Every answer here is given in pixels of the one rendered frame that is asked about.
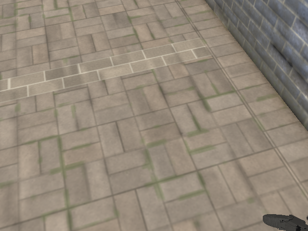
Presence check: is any right robot hand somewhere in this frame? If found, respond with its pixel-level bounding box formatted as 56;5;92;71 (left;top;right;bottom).
263;214;308;231

